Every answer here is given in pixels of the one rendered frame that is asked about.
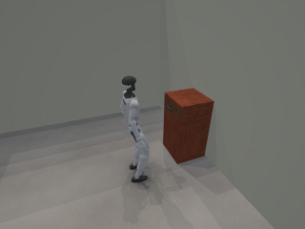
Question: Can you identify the robot right shin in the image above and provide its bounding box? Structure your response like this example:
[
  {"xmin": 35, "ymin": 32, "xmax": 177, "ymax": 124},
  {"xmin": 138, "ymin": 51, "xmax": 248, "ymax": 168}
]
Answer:
[{"xmin": 135, "ymin": 156, "xmax": 149, "ymax": 179}]

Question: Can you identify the right robot forearm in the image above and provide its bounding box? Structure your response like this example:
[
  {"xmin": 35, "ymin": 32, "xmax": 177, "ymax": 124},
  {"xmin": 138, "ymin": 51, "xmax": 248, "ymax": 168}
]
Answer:
[{"xmin": 131, "ymin": 120, "xmax": 142, "ymax": 143}]

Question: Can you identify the right robot thigh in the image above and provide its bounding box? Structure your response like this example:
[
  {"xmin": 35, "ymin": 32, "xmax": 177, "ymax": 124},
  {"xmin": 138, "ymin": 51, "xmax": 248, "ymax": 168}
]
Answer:
[{"xmin": 133, "ymin": 132, "xmax": 150, "ymax": 160}]

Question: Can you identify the cabinet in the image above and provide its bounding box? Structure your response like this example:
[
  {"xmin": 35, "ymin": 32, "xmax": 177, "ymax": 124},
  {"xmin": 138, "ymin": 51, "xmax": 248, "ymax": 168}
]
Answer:
[{"xmin": 163, "ymin": 88, "xmax": 214, "ymax": 164}]

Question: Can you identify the handle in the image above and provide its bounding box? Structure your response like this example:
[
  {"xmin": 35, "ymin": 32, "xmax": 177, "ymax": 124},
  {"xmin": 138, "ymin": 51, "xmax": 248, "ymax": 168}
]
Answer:
[{"xmin": 166, "ymin": 105, "xmax": 174, "ymax": 112}]

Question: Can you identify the right robot hand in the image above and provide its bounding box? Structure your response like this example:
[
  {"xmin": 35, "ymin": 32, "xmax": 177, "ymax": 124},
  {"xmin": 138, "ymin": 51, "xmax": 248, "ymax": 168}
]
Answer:
[{"xmin": 137, "ymin": 141, "xmax": 148, "ymax": 155}]

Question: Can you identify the robot right upper arm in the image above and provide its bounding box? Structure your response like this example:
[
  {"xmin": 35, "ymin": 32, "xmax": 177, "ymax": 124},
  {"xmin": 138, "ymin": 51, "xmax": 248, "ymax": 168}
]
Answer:
[{"xmin": 129, "ymin": 98, "xmax": 139, "ymax": 125}]

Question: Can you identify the robot left upper arm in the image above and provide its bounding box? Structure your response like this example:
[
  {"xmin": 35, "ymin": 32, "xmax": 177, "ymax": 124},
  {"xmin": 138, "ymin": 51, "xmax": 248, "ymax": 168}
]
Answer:
[{"xmin": 120, "ymin": 91, "xmax": 126, "ymax": 112}]

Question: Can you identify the left robot forearm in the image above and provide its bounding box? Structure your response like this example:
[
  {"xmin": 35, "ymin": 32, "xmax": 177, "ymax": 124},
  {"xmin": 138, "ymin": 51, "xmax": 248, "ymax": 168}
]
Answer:
[{"xmin": 121, "ymin": 111, "xmax": 129, "ymax": 123}]

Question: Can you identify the drawer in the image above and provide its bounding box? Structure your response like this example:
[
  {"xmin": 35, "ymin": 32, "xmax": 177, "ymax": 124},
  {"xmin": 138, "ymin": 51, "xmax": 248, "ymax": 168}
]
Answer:
[{"xmin": 165, "ymin": 96, "xmax": 181, "ymax": 121}]

